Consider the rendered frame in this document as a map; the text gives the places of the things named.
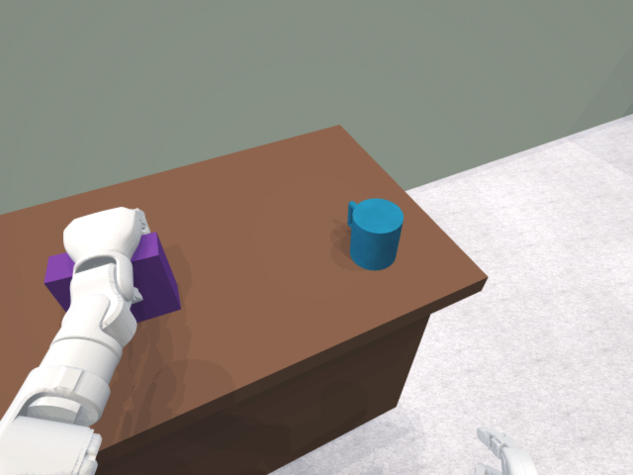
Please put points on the right robot hand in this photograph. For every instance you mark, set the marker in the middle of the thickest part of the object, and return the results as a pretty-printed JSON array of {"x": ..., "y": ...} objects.
[{"x": 514, "y": 460}]

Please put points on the robot left forearm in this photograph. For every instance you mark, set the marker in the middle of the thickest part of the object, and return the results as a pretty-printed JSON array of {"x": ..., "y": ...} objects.
[{"x": 71, "y": 385}]

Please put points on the left robot upper arm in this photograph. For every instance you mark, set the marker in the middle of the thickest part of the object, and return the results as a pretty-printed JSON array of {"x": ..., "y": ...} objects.
[{"x": 39, "y": 447}]

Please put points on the table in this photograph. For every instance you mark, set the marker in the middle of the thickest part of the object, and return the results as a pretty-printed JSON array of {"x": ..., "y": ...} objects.
[{"x": 282, "y": 344}]

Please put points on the sponge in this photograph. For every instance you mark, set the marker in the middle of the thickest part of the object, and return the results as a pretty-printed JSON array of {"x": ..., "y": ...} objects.
[{"x": 152, "y": 276}]

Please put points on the left robot hand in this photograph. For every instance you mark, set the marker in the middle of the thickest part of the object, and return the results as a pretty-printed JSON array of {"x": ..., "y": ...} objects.
[{"x": 118, "y": 230}]

